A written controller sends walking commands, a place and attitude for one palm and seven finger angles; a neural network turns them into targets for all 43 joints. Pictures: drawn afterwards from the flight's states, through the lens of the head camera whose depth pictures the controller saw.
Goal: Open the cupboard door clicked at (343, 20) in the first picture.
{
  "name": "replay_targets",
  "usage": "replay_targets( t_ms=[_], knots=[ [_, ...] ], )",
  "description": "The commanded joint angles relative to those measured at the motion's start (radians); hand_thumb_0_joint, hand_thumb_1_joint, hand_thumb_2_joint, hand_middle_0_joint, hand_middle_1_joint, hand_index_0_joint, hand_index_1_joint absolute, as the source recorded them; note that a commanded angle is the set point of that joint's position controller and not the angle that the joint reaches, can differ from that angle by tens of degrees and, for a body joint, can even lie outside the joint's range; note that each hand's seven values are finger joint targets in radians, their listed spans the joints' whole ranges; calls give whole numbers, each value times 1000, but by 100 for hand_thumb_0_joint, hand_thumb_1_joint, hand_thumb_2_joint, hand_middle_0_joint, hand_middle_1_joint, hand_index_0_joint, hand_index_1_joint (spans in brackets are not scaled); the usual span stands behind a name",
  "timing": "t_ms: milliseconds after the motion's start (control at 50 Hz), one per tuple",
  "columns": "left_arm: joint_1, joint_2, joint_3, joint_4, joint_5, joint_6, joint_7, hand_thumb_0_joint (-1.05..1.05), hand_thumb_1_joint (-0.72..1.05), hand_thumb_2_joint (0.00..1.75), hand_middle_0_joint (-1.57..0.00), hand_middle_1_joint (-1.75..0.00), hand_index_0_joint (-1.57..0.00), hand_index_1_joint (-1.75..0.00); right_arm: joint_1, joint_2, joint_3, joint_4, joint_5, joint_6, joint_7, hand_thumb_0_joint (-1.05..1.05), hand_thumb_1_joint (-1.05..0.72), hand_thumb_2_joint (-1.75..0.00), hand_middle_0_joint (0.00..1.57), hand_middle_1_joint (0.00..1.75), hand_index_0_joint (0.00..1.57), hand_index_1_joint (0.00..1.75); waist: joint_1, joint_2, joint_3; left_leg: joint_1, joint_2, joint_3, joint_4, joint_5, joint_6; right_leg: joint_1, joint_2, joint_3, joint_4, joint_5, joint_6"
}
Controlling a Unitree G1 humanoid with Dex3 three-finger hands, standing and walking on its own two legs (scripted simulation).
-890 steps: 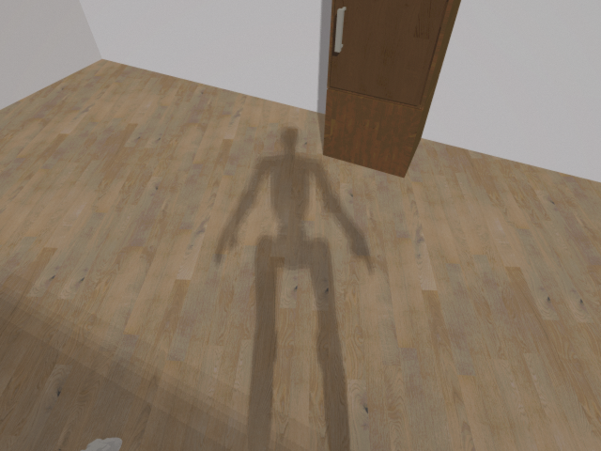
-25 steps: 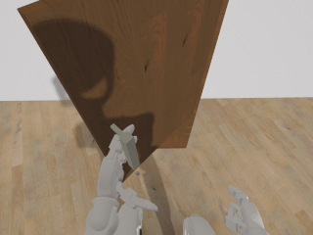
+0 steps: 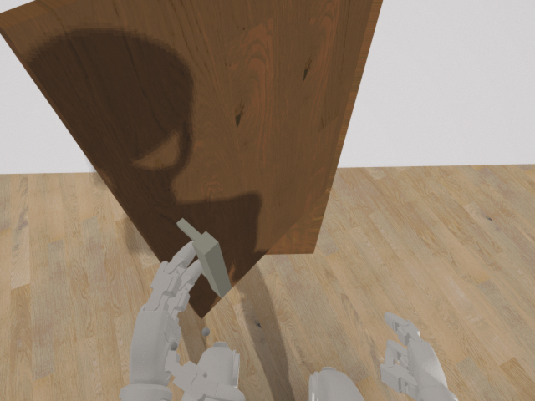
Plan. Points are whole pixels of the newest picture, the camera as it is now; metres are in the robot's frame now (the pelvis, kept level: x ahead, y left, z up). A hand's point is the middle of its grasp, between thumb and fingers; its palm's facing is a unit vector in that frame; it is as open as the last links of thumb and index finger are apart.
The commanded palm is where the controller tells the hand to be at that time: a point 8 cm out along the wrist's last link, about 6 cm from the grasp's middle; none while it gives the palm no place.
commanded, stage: slide the hand sideways off the handle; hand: left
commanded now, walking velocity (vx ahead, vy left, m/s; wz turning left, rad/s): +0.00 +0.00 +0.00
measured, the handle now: (205, 260) +0.30 +0.11 +0.05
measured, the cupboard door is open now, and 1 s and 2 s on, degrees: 47 46 46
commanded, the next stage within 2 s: draw the hand back to the body in 0.44 s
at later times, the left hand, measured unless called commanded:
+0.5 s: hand (154, 363) +0.17 +0.15 +0.04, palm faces +0.09 -1.00 -0.02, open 16.1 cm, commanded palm +0.14 +0.20 +0.04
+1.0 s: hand (88, 353) +0.17 +0.19 +0.13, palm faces +0.06 -1.00 -0.05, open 16.3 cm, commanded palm +0.14 +0.24 +0.14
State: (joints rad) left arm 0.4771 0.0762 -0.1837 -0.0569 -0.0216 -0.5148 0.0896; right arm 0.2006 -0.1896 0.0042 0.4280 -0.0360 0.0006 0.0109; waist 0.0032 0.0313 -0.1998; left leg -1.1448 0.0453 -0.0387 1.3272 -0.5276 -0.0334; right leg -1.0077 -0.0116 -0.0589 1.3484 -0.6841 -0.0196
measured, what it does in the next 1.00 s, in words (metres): stands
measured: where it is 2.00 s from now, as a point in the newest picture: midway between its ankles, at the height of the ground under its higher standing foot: outside the picture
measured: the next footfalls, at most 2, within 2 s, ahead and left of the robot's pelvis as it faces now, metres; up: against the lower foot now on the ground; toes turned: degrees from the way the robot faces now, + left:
none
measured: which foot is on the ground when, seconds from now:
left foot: down 0.00-1.00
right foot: down 0.00-1.00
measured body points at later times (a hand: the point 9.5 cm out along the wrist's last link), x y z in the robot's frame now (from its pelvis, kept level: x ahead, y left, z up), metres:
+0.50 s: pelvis -0.01 -0.01 -0.02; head +0.07 -0.02 +0.43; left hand +0.16 +0.20 +0.04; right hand +0.20 -0.24 -0.10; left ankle +0.05 +0.14 -0.61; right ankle -0.02 -0.11 -0.61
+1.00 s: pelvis +0.00 +0.01 +0.04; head +0.02 +0.02 +0.49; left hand +0.16 +0.24 +0.13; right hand +0.18 -0.21 -0.02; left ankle +0.05 +0.14 -0.61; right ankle -0.02 -0.11 -0.61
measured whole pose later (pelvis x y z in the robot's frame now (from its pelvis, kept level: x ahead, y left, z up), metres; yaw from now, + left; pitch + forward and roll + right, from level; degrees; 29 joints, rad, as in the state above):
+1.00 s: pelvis +0.00 +0.01 +0.04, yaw +1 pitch +12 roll -3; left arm 0.66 0.22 0.07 -0.32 -0.24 -0.33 -0.12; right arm 0.27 -0.19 0.02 0.42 0.03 -0.05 -0.08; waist 0.01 0.06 -0.18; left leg -0.91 0.04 -0.06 1.16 -0.46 -0.02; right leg -0.75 0.00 -0.08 1.12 -0.59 0.00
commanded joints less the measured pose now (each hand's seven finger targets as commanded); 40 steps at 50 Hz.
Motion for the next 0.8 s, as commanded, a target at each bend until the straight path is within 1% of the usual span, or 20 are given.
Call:
replay_targets(
  t_ms=[0,80,100,140,180,200,260,300,320,340,380,400,480,520,580,600,680,700,740,780],
  knots=[
    [12,40,85,-227,-42,-85,-20,0,-50,30,-15,-30,-15,-30,-47,-104,-46,-154,9,-61,-24,0,-90,-90,20,30,20,30,-8,-67,-217,236,-50,16,-124,177,52,70,33,23,-218,349,-3],
    [92,87,163,-232,-83,-75,-68,0,-50,30,-15,-30,-15,-30,-46,-100,-55,-147,15,-62,-37,0,-90,-90,20,30,20,30,14,-61,-252,225,-51,22,-109,215,50,118,33,39,-215,411,-1],
    [120,72,160,-228,-93,-70,-82,0,-50,30,-15,-30,-15,-30,-54,-97,-56,-149,18,-63,-39,0,-90,-90,20,30,20,30,16,-57,-242,227,-52,28,-106,222,50,121,30,43,-218,438,4],
    [129,91,194,-236,-116,-62,-105,0,-50,30,-15,-30,-15,-30,-52,-94,-59,-141,21,-61,-43,0,-90,-90,20,30,20,30,16,-77,-246,212,-53,26,-97,226,48,145,25,52,-221,478,12],
    [158,99,216,-238,-133,-58,-128,0,-50,30,-15,-30,-15,-30,-60,-91,-63,-138,23,-60,-49,0,-90,-90,20,30,20,30,22,-66,-244,195,-53,26,-91,233,47,162,23,63,-220,491,14],
    [155,102,221,-231,-139,-58,-141,0,-50,30,-15,-30,-15,-30,-68,-90,-64,-135,25,-61,-52,0,-90,-90,20,30,20,30,12,-74,-223,183,-51,28,-83,218,46,150,18,70,-226,486,20],
    [133,126,261,-224,-164,-70,-174,0,-50,30,-15,-30,-15,-30,-71,-92,-66,-122,26,-65,-63,0,-90,-90,20,30,20,30,6,-91,-201,146,-48,22,-63,188,44,140,13,95,-236,451,26],
    [142,147,294,-210,-180,-79,-197,0,-50,30,-15,-30,-15,-30,-79,-93,-69,-116,27,-70,-71,0,-90,-90,20,30,20,30,13,-87,-199,128,-47,21,-52,178,43,135,12,106,-236,422,26],
    [149,135,291,-211,-190,-83,-210,0,-50,30,-15,-30,-15,-30,-81,-94,-70,-116,29,-73,-73,0,-90,-90,20,30,20,30,13,-80,-196,134,-47,22,-51,176,44,122,14,103,-235,417,26],
    [138,142,292,-220,-198,-85,-222,0,-50,30,-15,-30,-15,-30,-80,-98,-69,-116,29,-77,-74,0,-90,-90,20,30,20,30,11,-64,-198,135,-46,21,-49,168,45,111,15,103,-235,397,25],
    [134,149,296,-237,-215,-89,-241,0,-50,30,-15,-30,-15,-30,-78,-99,-70,-112,31,-85,-77,0,-90,-90,20,30,20,30,11,-65,-208,128,-45,15,-49,165,48,115,17,107,-235,378,23],
    [130,138,270,-253,-213,-94,-255,0,-50,30,-15,-30,-15,-30,-82,-104,-71,-116,31,-93,-79,0,-90,-90,20,30,20,30,5,-43,-212,140,-44,16,-46,163,50,94,16,103,-230,370,23],
    [116,126,224,-278,-219,-83,-291,0,-50,30,-15,-30,-15,-30,-67,-115,-72,-116,31,-110,-81,0,-90,-90,20,30,20,30,-11,-47,-214,140,-41,7,-42,153,59,63,23,89,-219,331,18],
    [122,137,230,-276,-215,-69,-287,0,-50,30,-15,-30,-15,-30,-71,-120,-73,-120,31,-112,-82,0,-90,-90,20,30,20,30,-4,-51,-202,133,-41,6,-48,127,58,42,25,82,-222,270,13],
    [132,232,315,-423,-217,-39,-250,0,-50,30,-15,-30,-15,-30,-63,-116,-75,-148,38,-104,-88,0,-90,-90,20,30,20,30,40,17,-260,206,-39,11,-111,143,59,96,40,63,-241,228,-4],
    [162,222,310,-447,-213,-21,-237,0,-50,30,-15,-30,-15,-30,-63,-110,-72,-159,41,-101,-88,0,-90,-90,20,30,20,30,45,35,-263,244,-40,14,-134,155,59,104,41,53,-251,242,-5],
    [195,190,312,-419,-215,62,-198,0,-50,30,-15,-30,-15,-30,-53,-106,-66,-169,56,-80,-96,0,-90,-90,20,30,20,30,24,-22,-171,284,-38,2,-217,97,58,127,56,16,-324,176,2],
    [184,168,280,-428,-212,75,-198,0,-50,30,-15,-30,-15,-30,-50,-111,-59,-177,57,-82,-97,0,-90,-90,20,30,20,30,10,-17,-142,296,-40,1,-231,85,60,121,54,13,-341,168,6],
    [170,176,272,-441,-213,95,-201,0,-50,30,-15,-30,-15,-30,-38,-117,-52,-175,60,-87,-100,0,-90,-90,20,30,20,30,1,4,-121,328,-40,-5,-263,74,59,135,55,0,-360,168,6],
    [178,189,278,-437,-212,107,-205,0,-50,30,-15,-30,-15,-30,-33,-120,-48,-173,62,-91,-104,0,-90,-90,20,30,20,30,1,-4,-112,357,-39,-14,-300,69,59,160,57,-13,-376,171,5]
  ],
)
